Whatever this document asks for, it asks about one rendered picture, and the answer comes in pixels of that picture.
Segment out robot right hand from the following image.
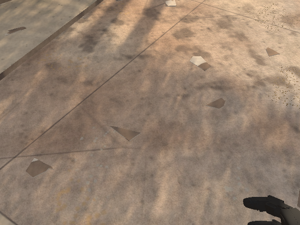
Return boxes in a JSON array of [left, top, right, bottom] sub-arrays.
[[243, 195, 300, 225]]

